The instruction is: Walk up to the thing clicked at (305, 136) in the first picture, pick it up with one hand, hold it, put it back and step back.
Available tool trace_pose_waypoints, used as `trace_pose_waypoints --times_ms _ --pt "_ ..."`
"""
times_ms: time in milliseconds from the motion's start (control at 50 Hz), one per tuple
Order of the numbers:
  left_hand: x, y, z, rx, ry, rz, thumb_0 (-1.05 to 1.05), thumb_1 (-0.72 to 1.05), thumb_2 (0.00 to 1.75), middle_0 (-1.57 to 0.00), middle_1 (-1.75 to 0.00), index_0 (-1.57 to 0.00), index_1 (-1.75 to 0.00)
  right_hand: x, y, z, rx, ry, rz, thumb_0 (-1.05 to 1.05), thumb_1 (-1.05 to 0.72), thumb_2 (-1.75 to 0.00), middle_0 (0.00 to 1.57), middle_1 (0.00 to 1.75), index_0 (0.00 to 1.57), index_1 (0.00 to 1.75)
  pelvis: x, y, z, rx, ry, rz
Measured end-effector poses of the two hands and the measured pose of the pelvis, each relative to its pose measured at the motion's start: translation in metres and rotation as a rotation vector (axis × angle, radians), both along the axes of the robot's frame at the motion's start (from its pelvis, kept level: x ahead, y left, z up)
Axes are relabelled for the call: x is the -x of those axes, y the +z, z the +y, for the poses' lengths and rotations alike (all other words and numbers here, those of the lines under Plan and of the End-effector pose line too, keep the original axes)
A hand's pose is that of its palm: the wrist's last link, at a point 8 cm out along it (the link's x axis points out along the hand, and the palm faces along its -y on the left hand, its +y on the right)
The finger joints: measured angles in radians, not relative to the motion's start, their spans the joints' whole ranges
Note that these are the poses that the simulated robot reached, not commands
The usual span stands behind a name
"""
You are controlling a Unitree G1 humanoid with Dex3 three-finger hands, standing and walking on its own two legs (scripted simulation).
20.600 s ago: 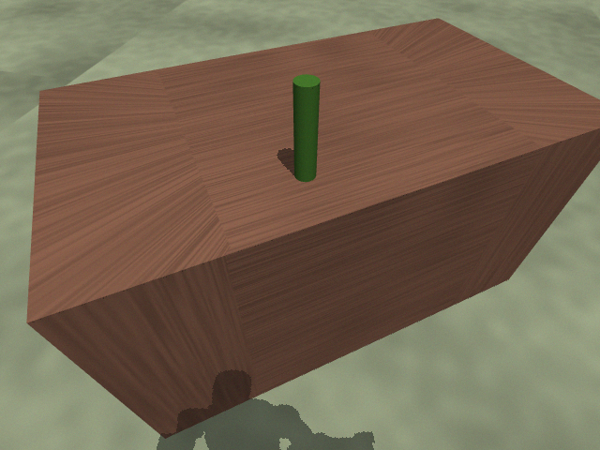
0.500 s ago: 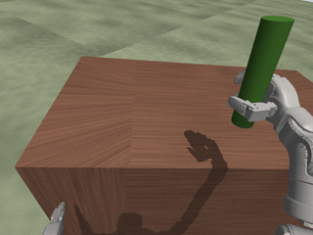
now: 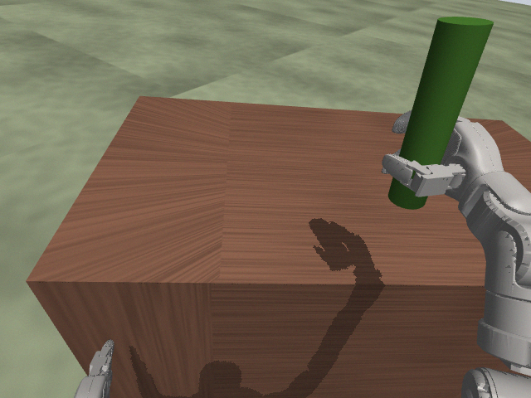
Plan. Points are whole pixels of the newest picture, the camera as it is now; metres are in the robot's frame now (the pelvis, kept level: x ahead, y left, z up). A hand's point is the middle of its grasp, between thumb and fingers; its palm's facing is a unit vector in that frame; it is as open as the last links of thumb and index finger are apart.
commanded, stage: hold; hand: right
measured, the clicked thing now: (430, 125) +0.34 -0.15 +0.32
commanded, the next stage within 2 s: crouch in 0.62 s
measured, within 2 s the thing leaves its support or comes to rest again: neither
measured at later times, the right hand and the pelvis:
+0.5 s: hand (413, 152) +0.34 -0.14 +0.29, palm faces -0.07 +1.00 -0.06, open 7.4 cm; pelvis +0.00 +0.00 +0.00, yaw +0 degrees
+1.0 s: hand (396, 161) +0.36 -0.14 +0.26, palm faces -0.07 +1.00 -0.02, open 7.3 cm; pelvis -0.01 +0.00 +0.00, yaw +0 degrees
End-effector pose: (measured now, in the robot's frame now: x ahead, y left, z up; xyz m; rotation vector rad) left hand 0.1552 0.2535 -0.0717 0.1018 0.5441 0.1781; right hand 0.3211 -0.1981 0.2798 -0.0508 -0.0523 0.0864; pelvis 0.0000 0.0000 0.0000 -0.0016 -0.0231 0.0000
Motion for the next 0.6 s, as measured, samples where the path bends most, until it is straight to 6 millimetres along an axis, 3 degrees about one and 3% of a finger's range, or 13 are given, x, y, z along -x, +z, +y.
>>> trace_pose_waypoints --times_ms 280,600 --pt "0.003 0.0 0.003 -0.004 0.003 0.007 -0.01 -0.54 0.05 -0.04 -0.05 -0.04 -0.04 0.001 -0.004 0.004 0.003 -0.004 0.009 0.02 0.11 -1.17 0.95 1.25 0.87 1.21 0.002 0.0 0.001 0.0 0.001 -0.001" --pt "0.004 -0.002 -0.001 0.008 -0.002 0.006 -0.01 -0.54 0.05 -0.04 -0.05 -0.04 -0.04 0.002 0.01 0.003 0.005 -0.006 -0.015 0.02 0.11 -1.17 0.95 1.25 0.87 1.2 0.003 0.001 0.001 0.001 -0.001 -0.003"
